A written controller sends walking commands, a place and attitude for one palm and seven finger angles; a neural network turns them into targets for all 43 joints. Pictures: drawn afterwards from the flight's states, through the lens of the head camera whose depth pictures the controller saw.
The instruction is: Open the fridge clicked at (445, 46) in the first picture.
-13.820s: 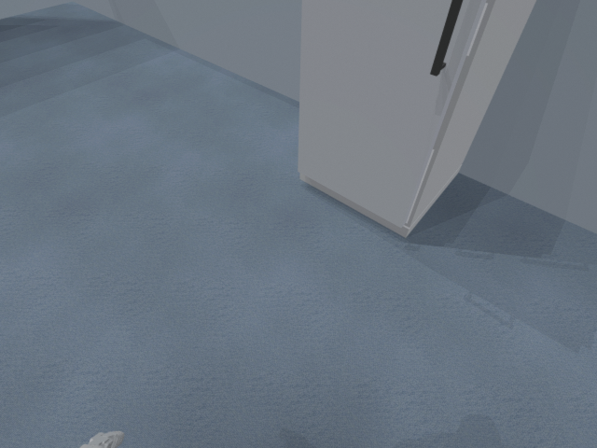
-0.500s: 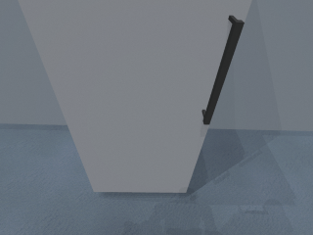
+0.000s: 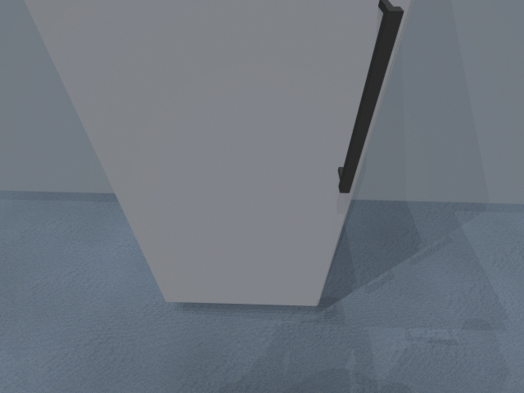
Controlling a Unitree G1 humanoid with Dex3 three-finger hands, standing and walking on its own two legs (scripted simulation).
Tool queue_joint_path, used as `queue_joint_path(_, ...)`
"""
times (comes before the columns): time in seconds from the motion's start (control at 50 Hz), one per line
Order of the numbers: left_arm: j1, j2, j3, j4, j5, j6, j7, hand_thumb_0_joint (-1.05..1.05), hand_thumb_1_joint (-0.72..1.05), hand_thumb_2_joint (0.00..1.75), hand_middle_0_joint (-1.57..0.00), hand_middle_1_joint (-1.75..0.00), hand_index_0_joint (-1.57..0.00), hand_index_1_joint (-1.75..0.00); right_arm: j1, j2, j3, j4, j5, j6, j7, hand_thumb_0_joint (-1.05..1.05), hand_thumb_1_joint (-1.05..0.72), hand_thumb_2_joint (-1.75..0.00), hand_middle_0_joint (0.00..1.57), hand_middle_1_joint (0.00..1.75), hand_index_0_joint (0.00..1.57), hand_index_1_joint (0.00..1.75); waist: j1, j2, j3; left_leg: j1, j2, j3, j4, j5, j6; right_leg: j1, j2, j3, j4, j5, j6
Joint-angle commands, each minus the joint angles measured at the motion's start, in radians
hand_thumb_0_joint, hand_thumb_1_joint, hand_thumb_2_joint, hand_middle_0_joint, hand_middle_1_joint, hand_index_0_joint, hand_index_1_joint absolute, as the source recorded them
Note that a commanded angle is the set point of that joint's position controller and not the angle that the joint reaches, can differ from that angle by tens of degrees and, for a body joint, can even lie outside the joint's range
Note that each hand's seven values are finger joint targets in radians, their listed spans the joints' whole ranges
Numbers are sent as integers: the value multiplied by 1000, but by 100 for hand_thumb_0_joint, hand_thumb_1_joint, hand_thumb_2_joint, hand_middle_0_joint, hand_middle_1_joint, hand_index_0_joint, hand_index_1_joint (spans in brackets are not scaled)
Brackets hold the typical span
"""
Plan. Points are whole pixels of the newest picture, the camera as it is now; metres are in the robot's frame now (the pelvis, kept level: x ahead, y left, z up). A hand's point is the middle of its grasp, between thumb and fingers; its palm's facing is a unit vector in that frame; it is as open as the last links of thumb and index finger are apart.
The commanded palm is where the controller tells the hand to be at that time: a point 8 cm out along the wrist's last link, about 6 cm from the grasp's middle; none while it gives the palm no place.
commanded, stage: come to a stop and stand still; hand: right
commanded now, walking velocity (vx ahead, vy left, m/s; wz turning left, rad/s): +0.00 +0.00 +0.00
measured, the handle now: (360, 112) +0.54 -0.13 +0.18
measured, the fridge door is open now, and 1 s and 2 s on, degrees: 0 0 0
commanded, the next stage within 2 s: look again from close up in 1.12 s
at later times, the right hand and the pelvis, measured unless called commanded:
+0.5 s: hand out of the picture +0.04 -0.21 -0.17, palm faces +0.01 +0.97 -0.25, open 7.4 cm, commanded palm none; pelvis +0.04 -0.01 +0.00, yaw -1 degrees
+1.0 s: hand out of the picture +0.12 -0.20 -0.16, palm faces -0.03 +0.96 -0.27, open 7.4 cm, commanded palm none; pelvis +0.05 +0.01 +0.01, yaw +0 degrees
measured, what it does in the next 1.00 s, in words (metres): shifts its weight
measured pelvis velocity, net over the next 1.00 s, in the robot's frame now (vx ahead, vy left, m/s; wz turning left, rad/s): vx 0.05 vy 0.01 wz -0.01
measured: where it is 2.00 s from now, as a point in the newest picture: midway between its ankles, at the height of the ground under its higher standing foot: outside the picture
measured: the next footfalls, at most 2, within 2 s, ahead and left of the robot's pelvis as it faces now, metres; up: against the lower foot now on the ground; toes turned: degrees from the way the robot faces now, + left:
none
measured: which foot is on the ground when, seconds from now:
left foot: down 0.00-1.00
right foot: down 0.00-1.00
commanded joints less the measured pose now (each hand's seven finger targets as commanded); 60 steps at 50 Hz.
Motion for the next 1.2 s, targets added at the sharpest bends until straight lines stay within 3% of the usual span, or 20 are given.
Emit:
queue_joint_path(0.0, -21, 151, 33, -59, -2, -25, 7, 0, 90, 90, -20, -30, -20, -30, 24, -122, -22, -43, -5, -19, -11, 0, -90, -90, 20, 30, 20, 30, -19, -17, 86, 16, 77, -126, -105, -189, 36, -118, -144, 205, -206, -312, 10)
queue_joint_path(0.08, -48, 155, 32, -65, -6, -33, 6, 0, 90, 90, -20, -30, -20, -30, 30, -120, -16, -35, -6, -27, -13, 0, -90, -90, 20, 30, 20, 30, -19, -8, 56, 39, 81, -118, -101, -105, 33, -78, -152, 208, -210, -255, 7)
queue_joint_path(0.12, -60, 160, 31, -69, -7, -33, 4, 0, 90, 90, -20, -30, -20, -30, 26, -126, -13, -32, -6, -25, -15, 0, -90, -90, 20, 30, 20, 30, -17, -30, 77, 28, 77, -107, -99, -101, 27, -78, -159, 224, -239, -288, 7)
queue_joint_path(0.24, -95, 177, 31, -76, -8, -31, 2, 0, 90, 90, -20, -30, -20, -30, 38, -131, -7, -19, -9, -26, -17, 0, -90, -90, 20, 30, 20, 30, -20, -13, 80, 41, 80, -101, -103, -36, 18, -53, -159, 225, -248, -255, 5)
queue_joint_path(0.38, -113, 179, 24, -69, -12, -41, 4, 0, 90, 90, -20, -30, -20, -30, 18, -156, -6, -18, -4, -35, -20, 0, -90, -90, 20, 30, 20, 30, -15, 10, 11, 83, 101, -112, -111, 102, 18, 50, -149, 176, -186, 9, 8)
queue_joint_path(0.5, -129, 188, 15, -54, -11, -43, 6, 0, 90, 90, -20, -30, -20, -30, -7, -180, -5, -16, 0, -34, -20, 0, -90, -90, 20, 30, 20, 30, -19, 2, -16, 122, 109, -105, -102, 167, 15, 87, -151, 160, -170, 137, 14)
queue_joint_path(0.58, -140, 193, 12, -44, -12, -42, 6, 0, 90, 90, -20, -30, -20, -30, -29, -191, -5, -17, 1, -33, -20, 0, -90, -90, 20, 30, 20, 30, -21, 5, -12, 137, 112, -108, -107, 182, 16, 87, -152, 155, -172, 148, 16)
queue_joint_path(0.72, -150, 203, 9, -31, -9, -38, 2, 0, 90, 90, -20, -30, -20, -30, -68, -213, -6, -25, 3, -32, -17, 0, -90, -90, 20, 30, 20, 30, -22, 2, 13, 135, 114, -119, -137, 131, 20, 68, -147, 156, -192, 62, 24)
queue_joint_path(1.08, -138, 209, 6, -12, -9, -40, 3, 0, 90, 90, -20, -30, -20, -30, -83, -230, -10, -28, 4, -39, -15, 0, -90, -90, 20, 30, 20, 30, -19, 0, -17, 162, 118, -130, -159, 191, 24, 95, -150, 142, -184, 94, 31)
queue_joint_path(1.18, -136, 208, 4, -8, -9, -36, 2, 0, 90, 90, -20, -30, -20, -30, -78, -225, -6, -22, 5, -36, -14, 0, -90, -90, 20, 30, 20, 30, -18, 7, 7, 143, 114, -132, -177, 129, 22, 89, -149, 144, -193, 49, 33)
